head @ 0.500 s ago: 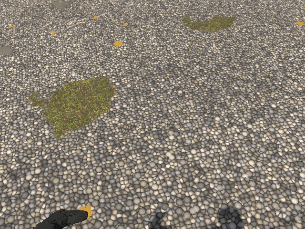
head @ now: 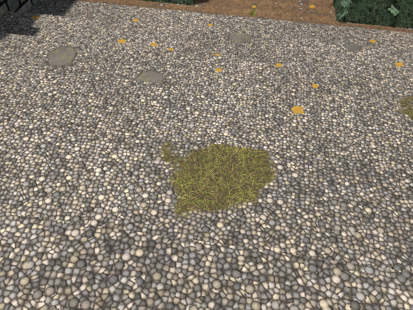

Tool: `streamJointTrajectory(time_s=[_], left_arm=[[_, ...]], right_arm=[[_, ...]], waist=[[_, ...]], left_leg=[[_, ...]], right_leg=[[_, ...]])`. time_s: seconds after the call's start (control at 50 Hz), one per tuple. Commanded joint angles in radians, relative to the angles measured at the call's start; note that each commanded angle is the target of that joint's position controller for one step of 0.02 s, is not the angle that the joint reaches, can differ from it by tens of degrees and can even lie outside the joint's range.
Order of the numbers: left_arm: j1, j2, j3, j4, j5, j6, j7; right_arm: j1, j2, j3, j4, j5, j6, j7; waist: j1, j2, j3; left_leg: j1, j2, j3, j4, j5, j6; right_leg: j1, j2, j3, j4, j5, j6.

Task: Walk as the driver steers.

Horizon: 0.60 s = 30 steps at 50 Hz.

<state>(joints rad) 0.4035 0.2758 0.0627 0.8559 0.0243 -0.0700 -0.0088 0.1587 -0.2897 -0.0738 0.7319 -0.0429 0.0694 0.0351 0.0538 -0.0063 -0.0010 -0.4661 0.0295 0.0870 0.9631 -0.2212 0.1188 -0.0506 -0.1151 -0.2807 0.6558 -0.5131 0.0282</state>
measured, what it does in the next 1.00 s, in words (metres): goes down, turning right: right foot 0.18 m lower, then left foot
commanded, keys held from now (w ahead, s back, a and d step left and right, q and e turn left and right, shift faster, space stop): w+q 0.02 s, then w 0.10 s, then w+e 0.76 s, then w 0.12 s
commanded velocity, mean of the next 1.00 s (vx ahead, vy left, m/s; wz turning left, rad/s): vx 0.50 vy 0.00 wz -0.23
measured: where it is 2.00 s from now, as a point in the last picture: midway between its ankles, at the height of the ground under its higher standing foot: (252, 232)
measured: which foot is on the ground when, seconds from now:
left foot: down 0.00-0.52, up 0.54-0.96, down 0.98-1.00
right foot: down 0.00-0.02, up 0.04-0.50, down 0.52-0.98, up 1.00-1.00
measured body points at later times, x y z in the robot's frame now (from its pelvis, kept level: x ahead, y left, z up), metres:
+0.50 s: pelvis +0.27 +0.02 -0.10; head +0.30 +0.02 +0.35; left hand +0.47 +0.25 -0.20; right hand +0.19 -0.24 -0.23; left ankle +0.01 +0.09 -0.70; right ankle +0.43 -0.04 -0.82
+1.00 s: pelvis +0.55 +0.03 -0.17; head +0.57 +0.04 +0.28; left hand +0.58 +0.31 -0.31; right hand +0.73 -0.25 -0.23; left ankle +0.67 +0.10 -0.90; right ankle +0.40 -0.03 -0.88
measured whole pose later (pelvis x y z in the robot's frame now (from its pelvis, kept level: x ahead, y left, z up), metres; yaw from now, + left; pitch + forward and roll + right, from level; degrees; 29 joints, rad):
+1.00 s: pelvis +0.55 +0.03 -0.17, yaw -18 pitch +0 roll -1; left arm 0.45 0.28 0.07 0.91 0.00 -0.02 0.01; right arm -0.03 -0.23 0.00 0.71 -0.04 -0.08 0.00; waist 0.09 -0.01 0.02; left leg -0.41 -0.03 -0.04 0.53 -0.13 0.03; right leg -0.09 0.17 0.21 0.61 -0.43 -0.10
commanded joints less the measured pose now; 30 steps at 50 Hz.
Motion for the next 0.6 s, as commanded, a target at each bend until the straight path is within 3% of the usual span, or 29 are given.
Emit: streamJointTrajectory(time_s=[0.02,0.04,0.06,0.08,0.1,0.12,0.14,0.16,0.18,0.2,0.22,0.24,0.26,0.3,0.38,0.42,0.46,0.48,0.5,0.52,0.54,0.56,0.58,0.6], left_arm=[[-0.282,0.207,0.056,-0.108,-0.039,-0.004,-0.008],[-0.242,0.079,0.03,-0.139,-0.017,-0.008,-0.018],[-0.022,0.054,0.013,-0.11,0.029,0.008,0.008],[-0.103,0.079,0.019,-0.137,0.019,0.013,0.011],[-0.158,0.106,0.023,-0.134,0.016,0.024,0.016],[-0.17,0.122,0.026,-0.119,0.022,0.039,0.016],[-0.138,0.113,0.023,-0.087,0.022,0.057,0.013],[-0.114,0.118,0.03,-0.057,0.021,0.073,0.006],[-0.138,0.117,0.033,-0.05,0.021,0.083,0.002],[-0.266,0.124,0.041,-0.09,0.005,0.071,-0.005],[-0.324,0.108,0.037,-0.098,0.004,0.062,-0.013],[-0.38,0.088,0.026,-0.116,-0.003,0.055,-0.021],[-0.383,0.066,0.024,-0.108,0.001,0.054,-0.034],[-0.384,0.033,0.018,-0.094,-0.005,0.05,-0.048],[-0.439,0.012,0.005,-0.111,-0.004,0.047,-0.04],[-0.457,0.002,-0.006,-0.113,0.0,0.045,-0.038],[-0.344,0.009,-0.006,-0.07,0.007,0.04,-0.033],[-0.221,0.027,0.002,-0.02,0.013,0.043,-0.02],[-0.026,0.039,0.013,0.042,0.017,0.048,-0.014],[0.133,0.091,0.035,0.099,0.044,0.049,-0.012],[0.195,0.193,0.057,0.133,0.034,0.051,-0.015],[0.207,0.197,0.049,0.092,0.01,0.037,-0.025],[0.164,0.169,0.054,0.079,-0.014,0.042,-0.024],[0.116,0.14,0.044,0.069,-0.013,0.044,-0.017]], right_arm=[[0.453,-0.126,-0.054,0.084,0.006,-0.02,-0.02],[0.367,-0.208,-0.058,0.102,0.037,-0.033,-0.021],[0.288,-0.171,-0.019,0.043,0.084,-0.073,-0.004],[0.327,-0.244,-0.045,0.059,0.063,-0.082,-0.013],[0.264,-0.211,-0.034,0.066,0.04,-0.084,-0.025],[0.19,-0.173,-0.025,0.068,0.029,-0.087,-0.032],[0.169,-0.174,-0.024,0.073,0.012,-0.095,-0.033],[0.175,-0.184,-0.027,0.085,-0.01,-0.109,-0.031],[0.204,-0.159,-0.021,0.104,0.002,-0.122,-0.028],[0.21,-0.152,-0.018,0.127,0.017,-0.149,-0.032],[0.244,-0.146,-0.018,0.143,0.018,-0.166,-0.035],[0.218,-0.131,-0.015,0.148,0.017,-0.18,-0.038],[0.232,-0.106,-0.007,0.151,0.01,-0.188,-0.041],[0.274,-0.089,0.003,0.168,0.006,-0.191,-0.052],[0.363,-0.039,0.026,0.196,-0.011,-0.188,-0.051],[0.381,-0.037,0.032,0.206,-0.024,-0.185,-0.054],[0.384,-0.043,0.039,0.218,-0.024,-0.169,-0.076],[0.396,-0.066,0.036,0.23,-0.021,-0.155,-0.086],[0.378,-0.084,0.024,0.235,-0.009,-0.144,-0.095],[0.298,-0.078,0.02,0.229,0.015,-0.133,-0.09],[0.31,-0.014,0.023,0.187,0.017,-0.132,-0.073],[0.362,-0.029,0.036,0.117,0.063,-0.141,-0.073],[0.307,-0.063,0.041,0.106,0.035,-0.14,-0.077],[0.253,-0.075,0.04,0.108,-0.008,-0.139,-0.074]], waist=[[-0.339,0.009,-0.064],[-0.223,0.344,0.105],[-0.057,0.139,0.046],[-0.108,0.13,0.017],[-0.067,0.065,0.123],[-0.04,0.053,0.141],[-0.023,0.067,0.13],[-0.032,0.079,0.123],[-0.043,0.054,0.124],[-0.057,0.038,0.16],[-0.085,0.061,0.158],[-0.081,0.057,0.171],[-0.097,0.048,0.138],[-0.11,0.043,0.088],[-0.145,0.046,0.121],[-0.166,0.021,0.161],[-0.128,0.004,0.153],[-0.08,0.013,0.102],[0.018,0.053,0.006],[0.136,-0.022,-0.007],[0.08,-0.185,-0.066],[0.045,-0.149,-0.217],[0.074,-0.027,-0.255],[0.05,0.057,-0.167]], left_leg=[[0.613,-0.068,-0.023,-0.336,-0.021,0.083],[0.542,0.096,-0.343,-0.413,0.484,0.14],[0.493,0.221,-0.512,-0.395,0.98,0.156],[0.413,0.305,-0.633,-0.588,0.492,0.26],[0.272,0.294,-0.658,-0.599,0.254,0.245],[0.213,0.26,-0.575,-0.57,0.2,0.223],[0.172,0.226,-0.502,-0.567,0.235,0.19],[0.182,0.221,-0.453,-0.54,0.187,0.182],[0.187,0.198,-0.424,-0.552,0.222,0.159],[0.235,0.156,-0.393,-0.549,0.033,0.109],[0.294,0.152,-0.392,-0.553,-0.001,0.096],[0.202,0.105,-0.308,-0.566,-0.106,0.08],[0.197,0.079,-0.26,-0.547,-0.127,0.078],[0.225,0.093,-0.214,-0.485,-0.136,0.076],[0.267,0.104,-0.158,-0.33,-0.127,0.039],[0.281,0.095,-0.136,-0.251,-0.124,0.03],[0.325,0.073,-0.09,-0.088,0.062,0.015],[0.393,0.07,-0.077,0.069,0.28,0.012],[0.403,0.063,-0.07,0.303,0.415,0.013],[0.259,-0.033,0.013,0.759,0.237,-0.02],[-0.217,-0.126,0.038,1.114,-0.61,-0.054],[-0.495,-0.038,-0.132,0.979,-0.519,-0.056],[-0.556,0.017,-0.135,0.903,-0.409,-0.057],[-0.532,0.022,-0.104,0.89,-0.363,-0.054]], right_leg=[[-0.472,-0.107,0.094,0.621,0.777,-0.08],[-0.743,0.086,0.106,0.98,-0.023,-0.036],[-0.747,0.027,0.295,0.858,-0.006,-0.041],[-0.715,0.057,0.264,0.818,-0.023,0.002],[-0.731,0.018,0.301,0.722,0.016,0.008],[-0.687,0.002,0.315,0.639,0.049,0.018],[-0.619,0.01,0.303,0.579,0.088,0.011],[-0.613,0.015,0.298,0.576,0.205,-0.013],[-0.615,0.024,0.297,0.556,0.256,-0.037],[-0.711,0.027,0.351,0.424,0.392,-0.053],[-0.76,0.045,0.359,0.35,0.462,-0.071],[-0.684,0.081,0.335,0.176,0.616,-0.071],[-0.604,0.119,0.317,0.108,0.745,-0.079],[-0.55,0.147,0.308,0.052,0.913,-0.1],[-0.547,0.154,0.269,-0.013,1.04,-0.124],[-0.495,0.153,0.219,-0.118,1.031,-0.11],[-0.361,0.134,0.215,-0.265,1.033,-0.111],[-0.277,0.132,0.21,-0.326,1.013,-0.123],[-0.096,0.1,0.263,-0.408,1.042,-0.146],[0.072,0.071,0.255,-0.519,1.116,-0.229],[0.462,-0.054,0.355,-0.13,1.472,-0.269],[0.734,-0.233,0.614,0.043,1.586,-0.365],[0.696,-0.24,0.683,-0.064,1.259,-0.413],[0.504,-0.198,0.7,-0.16,1.041,-0.409]])
Velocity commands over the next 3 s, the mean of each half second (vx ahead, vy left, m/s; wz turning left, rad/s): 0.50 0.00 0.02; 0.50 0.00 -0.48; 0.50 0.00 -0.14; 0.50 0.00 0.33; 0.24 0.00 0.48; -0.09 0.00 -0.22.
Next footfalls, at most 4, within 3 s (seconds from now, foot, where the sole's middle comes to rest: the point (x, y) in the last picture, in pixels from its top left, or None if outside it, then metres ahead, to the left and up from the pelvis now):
0.52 right None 0.44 -0.03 -0.93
0.98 left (196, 282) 0.71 0.09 -0.93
1.54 right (268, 269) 0.78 -0.19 -0.93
2.06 left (242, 212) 1.18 -0.11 -1.11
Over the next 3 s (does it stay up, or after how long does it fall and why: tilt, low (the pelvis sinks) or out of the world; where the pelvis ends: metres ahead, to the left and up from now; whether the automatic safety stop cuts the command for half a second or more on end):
stays up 1.12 -0.18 -0.34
